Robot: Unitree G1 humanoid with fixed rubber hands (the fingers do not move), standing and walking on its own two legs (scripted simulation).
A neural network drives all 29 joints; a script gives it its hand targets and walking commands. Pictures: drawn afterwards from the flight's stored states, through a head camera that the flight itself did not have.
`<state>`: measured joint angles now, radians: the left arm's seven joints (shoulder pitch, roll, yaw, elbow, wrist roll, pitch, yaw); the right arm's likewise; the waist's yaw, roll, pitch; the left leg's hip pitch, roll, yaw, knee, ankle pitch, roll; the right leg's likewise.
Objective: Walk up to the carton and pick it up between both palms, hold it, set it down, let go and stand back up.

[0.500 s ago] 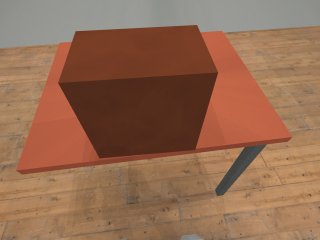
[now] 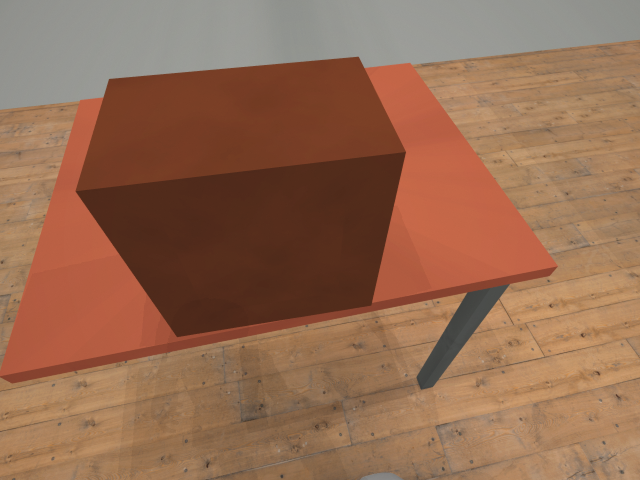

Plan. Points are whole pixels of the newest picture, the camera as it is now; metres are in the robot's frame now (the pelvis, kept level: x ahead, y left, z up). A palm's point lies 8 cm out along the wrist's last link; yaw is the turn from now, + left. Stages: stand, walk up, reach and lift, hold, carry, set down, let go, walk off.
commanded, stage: walk up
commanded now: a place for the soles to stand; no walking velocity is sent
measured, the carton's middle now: (259, 209) +0.42 +0.08 +0.09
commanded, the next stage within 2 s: reach and lift in 0.42 s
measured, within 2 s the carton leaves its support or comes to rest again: neither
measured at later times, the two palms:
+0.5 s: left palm out of the picture +0.05 +0.27 -0.12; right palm out of the picture +0.03 -0.26 -0.14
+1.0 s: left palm (110, 463) +0.15 +0.27 -0.07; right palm (514, 436) +0.17 -0.25 -0.09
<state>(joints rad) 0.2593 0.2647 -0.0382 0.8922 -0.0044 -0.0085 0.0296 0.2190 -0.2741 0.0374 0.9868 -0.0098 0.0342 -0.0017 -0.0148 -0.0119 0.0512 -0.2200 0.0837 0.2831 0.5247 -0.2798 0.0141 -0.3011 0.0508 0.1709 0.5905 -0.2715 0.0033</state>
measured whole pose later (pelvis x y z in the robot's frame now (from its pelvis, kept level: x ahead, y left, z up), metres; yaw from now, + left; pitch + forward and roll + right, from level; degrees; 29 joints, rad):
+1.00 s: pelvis -0.01 -0.01 -0.01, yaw +5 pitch -4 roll +0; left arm 0.06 0.31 0.02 0.43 0.05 0.52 -0.01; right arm 0.09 -0.24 -0.10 0.67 0.03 0.11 0.10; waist -0.01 -0.02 0.12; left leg -0.26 0.05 0.10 0.65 -0.32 0.00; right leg -0.27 0.00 -0.01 0.65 -0.31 -0.01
